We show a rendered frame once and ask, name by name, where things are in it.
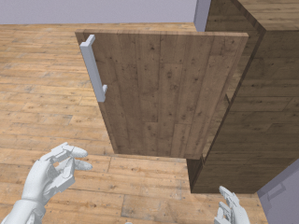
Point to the robot left hand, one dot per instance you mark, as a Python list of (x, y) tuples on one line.
[(44, 180)]

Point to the cupboard door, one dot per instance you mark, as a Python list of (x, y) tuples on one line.
[(164, 88)]

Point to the robot left forearm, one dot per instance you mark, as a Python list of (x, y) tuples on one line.
[(25, 211)]

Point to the handle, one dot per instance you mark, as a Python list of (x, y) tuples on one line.
[(87, 53)]

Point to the robot right hand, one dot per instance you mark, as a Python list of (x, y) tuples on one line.
[(236, 215)]

